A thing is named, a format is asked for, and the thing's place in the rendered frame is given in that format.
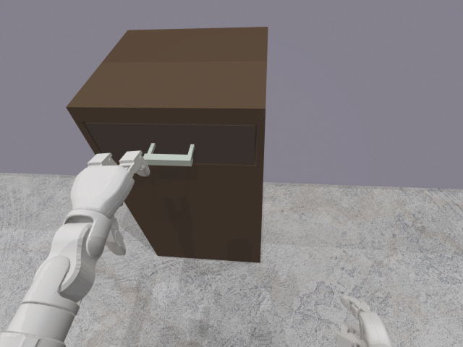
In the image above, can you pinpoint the left robot forearm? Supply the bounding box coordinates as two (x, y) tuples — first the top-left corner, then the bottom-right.
(0, 209), (111, 347)

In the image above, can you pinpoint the handle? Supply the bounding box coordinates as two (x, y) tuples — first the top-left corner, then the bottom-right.
(143, 143), (195, 166)

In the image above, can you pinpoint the robot left hand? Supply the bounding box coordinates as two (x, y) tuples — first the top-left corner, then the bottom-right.
(70, 150), (150, 255)

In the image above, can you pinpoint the drawer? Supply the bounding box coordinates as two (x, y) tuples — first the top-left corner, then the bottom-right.
(85, 122), (257, 165)

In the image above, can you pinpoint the robot right hand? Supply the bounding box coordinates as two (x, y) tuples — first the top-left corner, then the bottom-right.
(336, 295), (392, 347)

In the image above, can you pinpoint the cabinet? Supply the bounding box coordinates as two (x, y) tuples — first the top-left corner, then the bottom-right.
(66, 27), (268, 263)

